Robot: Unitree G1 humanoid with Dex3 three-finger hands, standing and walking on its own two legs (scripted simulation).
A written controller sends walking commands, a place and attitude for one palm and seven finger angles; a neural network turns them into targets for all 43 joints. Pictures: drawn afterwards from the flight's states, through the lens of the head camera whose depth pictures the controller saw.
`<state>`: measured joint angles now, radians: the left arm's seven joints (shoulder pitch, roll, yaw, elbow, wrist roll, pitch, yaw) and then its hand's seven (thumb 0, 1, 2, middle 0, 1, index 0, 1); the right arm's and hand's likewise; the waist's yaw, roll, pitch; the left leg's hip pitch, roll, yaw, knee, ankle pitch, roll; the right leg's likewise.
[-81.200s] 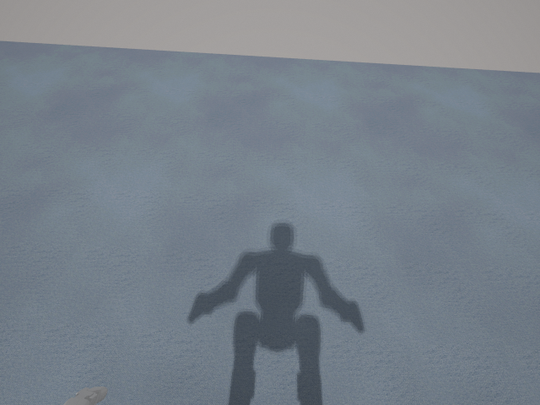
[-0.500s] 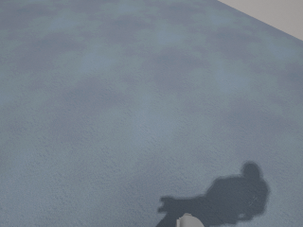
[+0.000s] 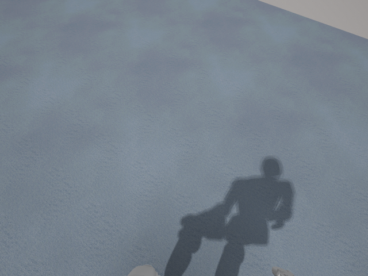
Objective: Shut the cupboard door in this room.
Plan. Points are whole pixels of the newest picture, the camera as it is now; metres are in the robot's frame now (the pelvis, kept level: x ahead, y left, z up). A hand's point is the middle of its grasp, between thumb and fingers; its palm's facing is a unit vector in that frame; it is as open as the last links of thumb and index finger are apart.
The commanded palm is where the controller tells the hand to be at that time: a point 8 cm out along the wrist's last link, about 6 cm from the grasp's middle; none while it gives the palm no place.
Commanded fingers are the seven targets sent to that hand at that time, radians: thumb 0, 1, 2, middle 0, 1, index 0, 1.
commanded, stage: turn to face it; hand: left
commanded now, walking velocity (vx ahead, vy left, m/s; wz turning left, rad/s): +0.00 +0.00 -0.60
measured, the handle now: out of the picture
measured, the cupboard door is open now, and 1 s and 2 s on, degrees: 25 25 25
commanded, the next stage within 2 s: none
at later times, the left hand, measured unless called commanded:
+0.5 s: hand (126, 244) +0.20 +0.16 -0.16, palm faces -0.32 -0.90 -0.28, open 7.4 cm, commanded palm none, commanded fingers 0.00 0.90 0.90 -0.20 -0.30 -0.20 -0.30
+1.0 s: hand (142, 224) +0.25 +0.13 -0.16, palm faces -0.56 -0.80 -0.21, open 7.4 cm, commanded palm none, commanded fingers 0.00 0.90 0.90 -0.20 -0.30 -0.20 -0.30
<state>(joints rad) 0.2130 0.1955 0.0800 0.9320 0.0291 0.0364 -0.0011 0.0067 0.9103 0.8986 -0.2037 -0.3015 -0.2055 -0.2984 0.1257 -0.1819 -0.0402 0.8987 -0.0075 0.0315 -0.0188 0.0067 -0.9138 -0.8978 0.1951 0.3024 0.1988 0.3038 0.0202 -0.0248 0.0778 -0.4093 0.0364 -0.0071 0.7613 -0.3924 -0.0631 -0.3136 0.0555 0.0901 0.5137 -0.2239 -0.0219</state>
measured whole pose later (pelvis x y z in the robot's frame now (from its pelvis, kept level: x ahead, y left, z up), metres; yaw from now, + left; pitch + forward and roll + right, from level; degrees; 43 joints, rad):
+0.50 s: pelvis +0.02 +0.00 -0.01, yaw -19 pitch +1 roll -1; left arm 0.14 0.24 0.06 0.85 0.02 0.03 -0.02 0.01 0.91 0.90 -0.20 -0.30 -0.20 -0.30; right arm 0.22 -0.29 -0.06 0.91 -0.01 0.07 -0.02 0.01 -0.91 -0.90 0.20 0.30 0.20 0.30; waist -0.02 0.06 0.10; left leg -0.40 0.13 0.08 1.00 -0.54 -0.07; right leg -0.31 0.00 -0.06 0.64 -0.34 -0.02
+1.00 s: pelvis +0.05 +0.01 +0.00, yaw -37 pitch +1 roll -2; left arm 0.16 0.26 0.10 0.88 0.02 0.09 -0.04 0.01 0.91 0.90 -0.20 -0.30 -0.20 -0.30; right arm 0.21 -0.19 -0.01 0.86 -0.03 0.02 -0.02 0.01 -0.91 -0.90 0.20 0.30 0.20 0.30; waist 0.01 -0.01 0.09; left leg -0.25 0.14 0.17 0.53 -0.28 -0.01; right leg -0.45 -0.02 -0.05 1.00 -0.47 0.05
